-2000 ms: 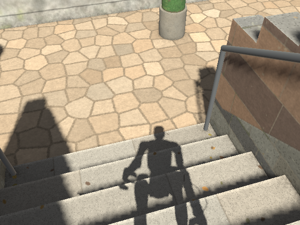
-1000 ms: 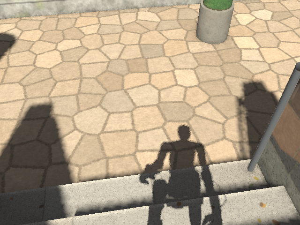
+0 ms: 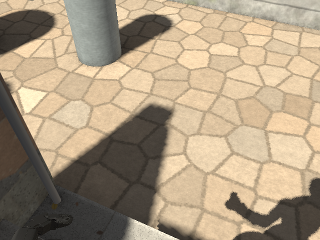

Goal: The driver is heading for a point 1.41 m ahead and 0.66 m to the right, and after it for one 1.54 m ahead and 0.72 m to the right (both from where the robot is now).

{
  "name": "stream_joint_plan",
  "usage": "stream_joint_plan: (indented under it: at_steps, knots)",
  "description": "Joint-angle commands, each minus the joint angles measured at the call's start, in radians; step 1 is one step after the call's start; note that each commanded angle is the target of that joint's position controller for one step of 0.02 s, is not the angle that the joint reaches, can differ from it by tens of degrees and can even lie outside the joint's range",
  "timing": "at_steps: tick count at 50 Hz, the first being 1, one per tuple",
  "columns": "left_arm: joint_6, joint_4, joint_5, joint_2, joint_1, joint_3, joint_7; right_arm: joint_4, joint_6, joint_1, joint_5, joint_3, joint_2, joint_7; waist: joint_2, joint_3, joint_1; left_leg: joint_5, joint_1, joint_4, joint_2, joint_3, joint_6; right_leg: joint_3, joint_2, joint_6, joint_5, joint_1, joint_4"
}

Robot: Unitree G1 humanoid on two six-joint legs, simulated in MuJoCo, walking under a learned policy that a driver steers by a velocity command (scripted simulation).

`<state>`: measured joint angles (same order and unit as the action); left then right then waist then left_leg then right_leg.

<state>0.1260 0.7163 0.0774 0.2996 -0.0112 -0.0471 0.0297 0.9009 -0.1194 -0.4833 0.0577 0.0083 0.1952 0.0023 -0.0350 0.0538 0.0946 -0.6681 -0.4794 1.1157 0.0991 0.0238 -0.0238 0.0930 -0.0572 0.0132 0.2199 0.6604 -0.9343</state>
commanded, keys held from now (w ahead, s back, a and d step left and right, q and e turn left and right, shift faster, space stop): e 1.00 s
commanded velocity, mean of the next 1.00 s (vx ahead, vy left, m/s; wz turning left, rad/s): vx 0.04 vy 0.00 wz -0.40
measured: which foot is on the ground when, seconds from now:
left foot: down 0.00-0.10, up 0.12-0.44, down 0.46-1.00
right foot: up 0.00-0.06, down 0.08-0.46, up 0.48-1.00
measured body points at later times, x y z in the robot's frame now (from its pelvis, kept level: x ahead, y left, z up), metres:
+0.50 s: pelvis +0.11 +0.02 -0.11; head +0.13 +0.02 +0.34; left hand +0.23 +0.27 -0.23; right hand +0.22 -0.23 -0.22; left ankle +0.18 +0.12 -0.83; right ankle +0.10 -0.10 -0.82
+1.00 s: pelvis +0.11 +0.00 -0.09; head +0.14 +0.00 +0.35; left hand +0.34 +0.11 -0.22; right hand +0.00 -0.25 -0.21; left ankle +0.18 +0.12 -0.83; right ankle +0.07 -0.10 -0.81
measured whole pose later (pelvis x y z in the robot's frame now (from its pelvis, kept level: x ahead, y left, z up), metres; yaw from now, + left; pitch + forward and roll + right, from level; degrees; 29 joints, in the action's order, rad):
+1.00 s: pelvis +0.11 +0.00 -0.09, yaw -30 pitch +5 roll +0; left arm 0.00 0.71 0.07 0.20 -0.24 -0.02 0.05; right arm 0.83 -0.11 -0.33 0.08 -0.08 0.21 -0.08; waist -0.02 0.03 0.13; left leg -0.23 -0.31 0.49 -0.17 -0.29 0.02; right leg -0.11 -0.05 -0.04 -0.23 0.43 -0.68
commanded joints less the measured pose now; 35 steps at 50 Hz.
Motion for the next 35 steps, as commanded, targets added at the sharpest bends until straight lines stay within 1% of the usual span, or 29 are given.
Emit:
stream_joint_plan:
  at_steps: [1, 2, 3, 4, 5, 6, 7, 8, 9, 10, 11, 12, 14, 15, 16, 17, 18, 20, 21, 22, 23, 24, 25, 26, 27, 29, 30, 32, 35]
  knots:
    - [-0.040, 0.067, -0.008, -0.033, -0.378, 0.007, 0.015, -0.138, -0.038, 0.189, -0.013, -0.011, 0.135, -0.004, -0.004, -0.180, -0.215, -0.118, -0.745, -0.196, -0.051, 0.032, -0.073, -0.170, 0.021, 0.069, 0.195, -0.781, 0.161]
    - [-0.049, 0.060, 0.007, -0.011, -0.356, 0.005, 0.025, -0.117, -0.032, 0.126, -0.020, -0.003, 0.145, 0.010, 0.003, -0.209, -0.194, -0.103, -0.663, -0.118, -0.105, 0.108, -0.076, -0.173, 0.033, 0.053, 0.107, -0.797, 0.290]
    - [-0.050, 0.082, -0.008, 0.028, -0.359, -0.004, 0.026, -0.092, -0.017, 0.088, -0.028, 0.005, 0.147, 0.024, -0.033, -0.210, -0.175, -0.004, -0.493, -0.039, -0.142, 0.168, -0.060, -0.167, 0.033, 0.027, 0.138, -0.775, 0.517]
    - [-0.085, 0.121, -0.139, -0.055, -0.381, 0.013, 0.008, -0.065, 0.082, 0.068, -0.100, -0.045, 0.126, -0.050, -0.027, -0.086, -0.174, 0.316, -0.158, 0.180, -0.043, 0.013, -0.105, -0.162, -0.001, -0.007, 0.417, -0.682, 0.818]
    - [-0.093, 0.170, -0.105, 0.007, -0.478, 0.008, 0.003, -0.095, 0.123, -0.038, -0.098, -0.053, 0.128, -0.059, -0.173, 0.003, -0.097, 0.071, -0.311, 0.497, 0.015, -0.039, -0.083, -0.033, -0.120, -0.057, 0.884, -0.953, 0.642]
    - [-0.059, 0.105, -0.058, 0.240, -0.515, -0.061, 0.037, -0.059, 0.072, -0.251, 0.015, 0.028, -0.049, 0.074, -0.417, 0.336, -0.062, -0.292, -0.537, 0.989, -0.032, -0.004, 0.072, 0.180, -0.342, -0.505, 1.238, -1.294, 0.226]
    - [-0.045, 0.063, 0.031, 0.191, -0.443, -0.065, 0.043, -0.130, 0.060, -0.120, -0.007, -0.001, 0.063, 0.092, -0.098, 0.301, -0.157, -0.239, -0.761, 1.100, -0.039, 0.065, 0.116, 0.282, -0.384, -0.510, 1.264, -1.254, 0.240]
    - [-0.042, 0.062, 0.088, 0.190, -0.413, -0.058, 0.047, -0.168, 0.065, 0.032, -0.026, -0.016, 0.117, 0.080, 0.026, 0.222, -0.180, -0.133, -0.830, 1.070, -0.070, 0.075, 0.133, 0.258, -0.384, -0.444, 1.104, -1.126, 0.238]
    - [-0.038, 0.043, 0.074, 0.190, -0.327, -0.044, 0.046, -0.209, 0.065, 0.101, -0.034, -0.019, 0.142, 0.064, 0.060, 0.167, -0.130, -0.031, -0.813, 0.983, -0.106, 0.088, 0.143, 0.269, -0.360, -0.386, 0.932, -0.934, 0.271]
    - [-0.026, 0.020, 0.029, 0.124, -0.276, -0.014, 0.024, -0.228, 0.060, 0.122, -0.031, -0.013, 0.143, 0.039, 0.075, 0.103, -0.106, 0.138, -0.749, 0.786, -0.165, 0.154, 0.151, 0.280, -0.356, -0.375, 0.742, -0.713, 0.319]
    - [-0.026, 0.010, -0.010, 0.078, -0.177, 0.011, 0.020, -0.232, 0.063, 0.131, -0.014, 0.012, 0.101, 0.027, 0.012, 0.010, -0.020, 0.215, -0.604, 0.686, -0.194, 0.150, 0.149, 0.256, -0.302, -0.375, 0.531, -0.424, 0.415]
    - [-0.019, 0.019, -0.025, 0.047, -0.188, 0.013, 0.012, -0.195, 0.071, 0.095, 0.010, 0.009, 0.096, 0.018, 0.012, 0.002, -0.006, 0.369, -0.442, 0.562, -0.200, 0.087, 0.150, 0.166, -0.185, -0.352, 0.397, -0.253, 0.442]
    - [-0.008, 0.035, -0.013, 0.073, -0.303, 0.000, -0.013, -0.195, 0.086, 0.093, 0.014, 0.012, 0.074, 0.028, -0.020, 0.008, -0.042, 0.524, -0.414, 0.440, -0.200, 0.022, 0.159, 0.190, -0.139, -0.394, 0.264, -0.192, 0.419]
    - [-0.011, 0.008, -0.024, 0.065, -0.280, 0.005, -0.027, -0.200, 0.091, 0.122, 0.017, 0.020, 0.056, 0.026, 0.060, 0.043, -0.048, 0.622, -0.289, 0.123, -0.209, -0.016, 0.163, 0.121, -0.095, -0.363, 0.108, -0.148, 0.452]
    - [-0.013, 0.002, -0.030, 0.088, -0.275, 0.002, -0.029, -0.197, 0.100, 0.169, 0.013, 0.022, 0.042, 0.028, 0.021, 0.021, -0.057, 0.558, -0.121, -0.064, -0.196, -0.059, 0.166, 0.108, -0.063, -0.328, -0.070, -0.062, 0.494]
    - [-0.017, -0.003, -0.029, 0.126, -0.282, -0.012, -0.022, -0.193, 0.111, 0.209, 0.007, 0.019, 0.054, 0.030, -0.028, -0.005, -0.086, 0.516, -0.041, -0.128, -0.161, -0.081, 0.158, 0.156, -0.062, -0.312, -0.288, -0.028, 0.534]
    - [-0.019, -0.005, -0.034, 0.136, -0.298, -0.017, -0.006, -0.182, 0.119, 0.225, 0.021, 0.013, 0.070, 0.026, -0.073, -0.024, -0.098, 0.459, -0.009, -0.141, -0.145, -0.069, 0.139, 0.234, -0.103, -0.317, -0.458, -0.034, 0.566]
    - [-0.020, -0.035, -0.050, 0.145, -0.293, -0.033, 0.003, -0.193, 0.120, 0.257, 0.013, -0.005, 0.122, -0.001, -0.093, -0.022, -0.126, 0.340, -0.015, -0.296, -0.100, -0.042, 0.106, 0.354, -0.168, -0.352, -0.473, -0.180, 0.573]
    - [-0.022, -0.045, -0.057, 0.138, -0.264, -0.036, 0.000, -0.204, 0.117, 0.272, -0.007, -0.012, 0.137, -0.012, -0.087, 0.003, -0.120, 0.346, 0.003, -0.447, -0.085, -0.033, 0.080, 0.392, -0.176, -0.354, -0.408, -0.265, 0.545]
    - [-0.026, -0.043, -0.061, 0.113, -0.268, -0.029, -0.003, -0.212, 0.109, 0.269, -0.030, -0.024, 0.154, -0.022, -0.083, 0.034, -0.107, 0.423, 0.089, -0.564, -0.074, -0.037, 0.037, 0.422, -0.170, -0.344, -0.338, -0.298, 0.520]
    - [-0.026, -0.037, -0.070, 0.063, -0.305, -0.015, -0.011, -0.200, 0.093, 0.199, -0.057, -0.044, 0.193, -0.030, -0.040, 0.110, -0.079, 0.559, 0.293, -0.699, -0.145, 0.028, -0.051, 0.396, -0.129, -0.268, -0.389, -0.286, 0.432]
    - [-0.022, -0.070, -0.075, -0.077, -0.395, 0.026, -0.023, -0.204, 0.080, 0.120, -0.041, -0.066, 0.243, -0.050, 0.173, 0.237, -0.088, 0.830, 0.630, -0.675, -0.409, 0.245, -0.321, 0.200, 0.022, -0.147, -0.670, -0.025, 0.236]
    - [-0.028, -0.133, -0.061, -0.066, -0.268, 0.024, -0.042, -0.179, 0.063, -0.049, 0.018, -0.075, 0.212, -0.048, 0.291, 0.166, 0.054, 0.814, 0.761, -0.781, -0.590, 0.609, -0.520, 0.013, 0.195, -0.028, -0.948, 0.345, -0.029]
    - [-0.048, -0.122, -0.050, -0.029, -0.214, 0.008, -0.059, -0.161, 0.054, -0.090, 0.054, -0.082, 0.220, -0.045, 0.068, 0.066, 0.080, 0.789, 0.705, -0.807, -0.578, 0.593, -0.450, 0.095, 0.149, 0.005, -0.873, 0.425, -0.185]
    - [-0.065, -0.093, -0.054, -0.025, -0.253, 0.001, -0.073, -0.165, 0.062, 0.003, 0.030, -0.084, 0.193, -0.029, 0.063, 0.023, 0.003, 0.817, 0.565, -0.800, -0.523, 0.439, -0.374, 0.086, 0.144, 0.025, -0.764, 0.417, -0.297]
    - [-0.074, -0.038, -0.003, 0.031, -0.358, -0.022, -0.073, -0.212, 0.053, 0.148, -0.046, -0.064, 0.102, -0.012, 0.149, 0.029, -0.089, 0.836, 0.359, -0.816, -0.415, 0.203, -0.282, 0.025, 0.115, 0.038, -0.581, 0.274, -0.445]
    - [-0.074, -0.023, 0.022, 0.016, -0.408, -0.013, -0.052, -0.228, 0.047, 0.185, -0.043, -0.069, 0.105, -0.016, 0.150, 0.036, -0.124, 0.797, 0.231, -0.825, -0.380, 0.128, -0.261, -0.041, 0.117, 0.043, -0.539, 0.210, -0.605]
    - [-0.080, -0.009, 0.002, -0.020, -0.438, 0.006, -0.012, -0.225, 0.047, 0.236, 0.007, -0.066, 0.097, -0.028, 0.105, 0.012, -0.135, 0.653, 0.073, -0.855, -0.339, 0.024, -0.241, -0.064, 0.115, 0.043, -0.432, 0.155, -0.739]
    - [-0.082, -0.031, -0.015, -0.005, -0.357, 0.018, 0.022, -0.182, 0.030, 0.192, 0.001, -0.068, 0.114, -0.047, 0.102, 0.009, -0.067, 0.505, 0.178, -0.884, -0.368, -0.003, -0.229, -0.082, 0.051, 0.065, -0.339, 0.214, -0.541]
Next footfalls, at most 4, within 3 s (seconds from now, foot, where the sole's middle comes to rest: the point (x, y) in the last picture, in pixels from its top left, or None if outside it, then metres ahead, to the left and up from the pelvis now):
0.08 right None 0.14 -0.11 -0.87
0.46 left None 0.22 0.11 -0.87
1.02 right None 0.09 -0.12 -0.87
1.44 left None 0.24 0.04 -0.87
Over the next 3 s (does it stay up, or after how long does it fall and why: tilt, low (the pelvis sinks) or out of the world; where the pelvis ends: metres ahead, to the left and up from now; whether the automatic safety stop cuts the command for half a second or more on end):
stays up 0.53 -0.37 -0.39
